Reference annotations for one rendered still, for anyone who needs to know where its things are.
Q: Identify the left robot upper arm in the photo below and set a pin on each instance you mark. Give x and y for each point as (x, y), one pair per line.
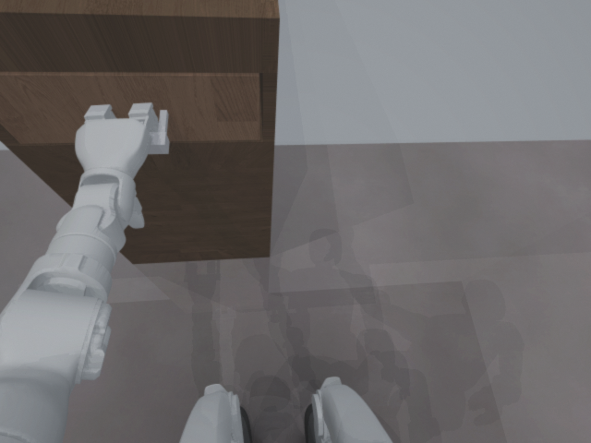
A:
(50, 342)

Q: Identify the robot right shin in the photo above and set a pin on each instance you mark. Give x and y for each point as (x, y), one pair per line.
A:
(327, 382)

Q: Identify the handle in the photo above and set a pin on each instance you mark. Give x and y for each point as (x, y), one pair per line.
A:
(159, 140)

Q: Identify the cabinet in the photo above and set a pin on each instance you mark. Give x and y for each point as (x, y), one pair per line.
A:
(205, 200)

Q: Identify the robot left hand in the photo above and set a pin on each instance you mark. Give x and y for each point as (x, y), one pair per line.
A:
(123, 144)

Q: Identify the robot right thigh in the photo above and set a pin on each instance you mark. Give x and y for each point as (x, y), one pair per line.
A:
(341, 414)

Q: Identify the robot left forearm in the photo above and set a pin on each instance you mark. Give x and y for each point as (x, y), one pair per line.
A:
(81, 256)

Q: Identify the drawer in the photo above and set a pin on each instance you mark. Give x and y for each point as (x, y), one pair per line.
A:
(49, 107)

